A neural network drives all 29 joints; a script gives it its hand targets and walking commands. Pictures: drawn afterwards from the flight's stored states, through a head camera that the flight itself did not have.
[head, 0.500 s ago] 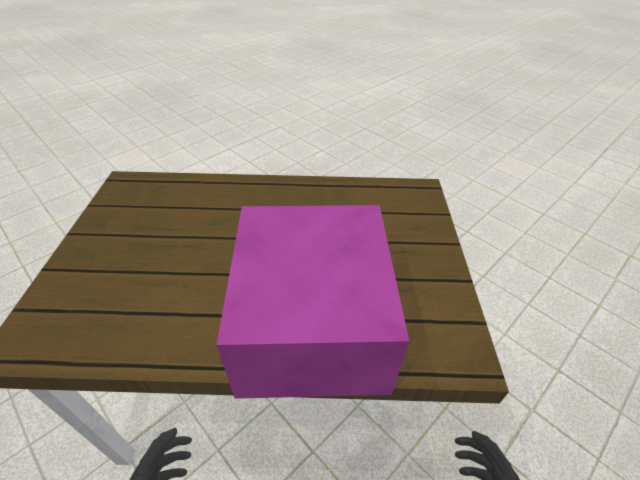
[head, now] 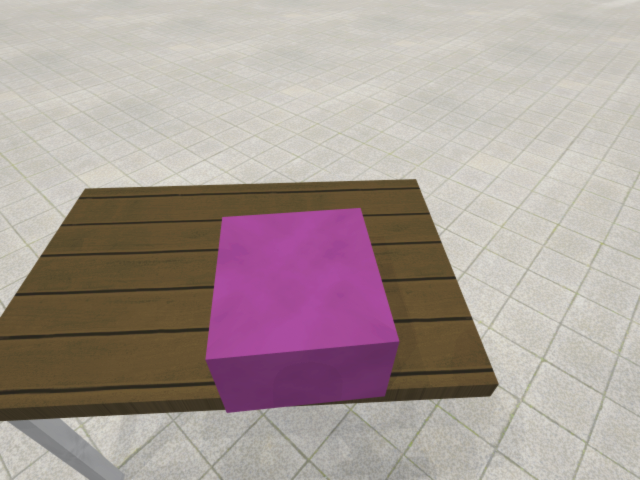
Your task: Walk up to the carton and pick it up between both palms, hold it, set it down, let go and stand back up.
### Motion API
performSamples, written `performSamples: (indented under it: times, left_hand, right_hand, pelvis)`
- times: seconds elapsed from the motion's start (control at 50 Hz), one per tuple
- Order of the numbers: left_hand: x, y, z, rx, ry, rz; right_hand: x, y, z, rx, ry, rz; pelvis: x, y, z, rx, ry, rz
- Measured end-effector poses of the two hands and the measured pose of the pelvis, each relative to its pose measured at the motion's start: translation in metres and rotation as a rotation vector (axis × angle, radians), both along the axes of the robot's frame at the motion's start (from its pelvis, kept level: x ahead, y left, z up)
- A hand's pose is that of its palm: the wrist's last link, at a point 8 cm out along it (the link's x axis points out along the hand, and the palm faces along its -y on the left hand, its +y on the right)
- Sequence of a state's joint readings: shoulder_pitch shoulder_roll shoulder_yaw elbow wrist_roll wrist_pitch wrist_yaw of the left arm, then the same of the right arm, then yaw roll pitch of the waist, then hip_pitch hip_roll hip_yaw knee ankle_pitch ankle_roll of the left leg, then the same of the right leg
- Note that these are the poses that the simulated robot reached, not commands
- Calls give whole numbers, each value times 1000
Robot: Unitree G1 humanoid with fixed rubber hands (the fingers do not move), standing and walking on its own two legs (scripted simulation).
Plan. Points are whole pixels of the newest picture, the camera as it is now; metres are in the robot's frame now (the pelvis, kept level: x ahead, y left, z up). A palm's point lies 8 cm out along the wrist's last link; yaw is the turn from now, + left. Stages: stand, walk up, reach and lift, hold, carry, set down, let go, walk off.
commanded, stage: stand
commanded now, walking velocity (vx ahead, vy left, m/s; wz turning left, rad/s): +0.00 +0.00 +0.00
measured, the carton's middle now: (299, 301) +0.46 +0.03 -0.08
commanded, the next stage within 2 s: none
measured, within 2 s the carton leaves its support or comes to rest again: neither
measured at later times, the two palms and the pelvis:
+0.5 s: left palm out of the picture +0.03 +0.24 -0.13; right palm out of the picture -0.01 -0.22 -0.14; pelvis +0.01 +0.01 +0.00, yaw -2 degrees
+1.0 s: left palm out of the picture +0.02 +0.24 -0.14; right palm out of the picture -0.03 -0.19 -0.15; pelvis +0.01 +0.03 +0.00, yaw -2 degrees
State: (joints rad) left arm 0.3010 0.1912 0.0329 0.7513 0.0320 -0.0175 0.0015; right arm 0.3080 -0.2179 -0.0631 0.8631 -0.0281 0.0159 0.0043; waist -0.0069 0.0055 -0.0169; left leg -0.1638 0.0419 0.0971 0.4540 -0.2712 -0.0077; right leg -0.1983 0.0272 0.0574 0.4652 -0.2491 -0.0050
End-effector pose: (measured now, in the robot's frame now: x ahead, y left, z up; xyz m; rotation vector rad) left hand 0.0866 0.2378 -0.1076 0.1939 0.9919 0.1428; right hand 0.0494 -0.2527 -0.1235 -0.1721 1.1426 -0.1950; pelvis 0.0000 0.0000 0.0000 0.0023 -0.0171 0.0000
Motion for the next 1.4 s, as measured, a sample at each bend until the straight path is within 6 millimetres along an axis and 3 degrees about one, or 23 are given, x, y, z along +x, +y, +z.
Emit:
performSamples:
  times: [0.46,0.82,1.4]
  left_hand:
    - [-58,8,-20,-2,253,53]
    - [-59,-1,-33,-36,332,50]
    - [-92,-2,-39,-65,457,58]
  right_hand:
    - [-53,26,-14,32,179,-86]
    - [-66,52,-21,63,249,-117]
    - [-99,85,-25,104,338,-129]
  pelvis:
    - [5,13,3,4,-4,-28]
    - [14,21,2,3,-23,-35]
    - [9,36,1,5,-30,-38]
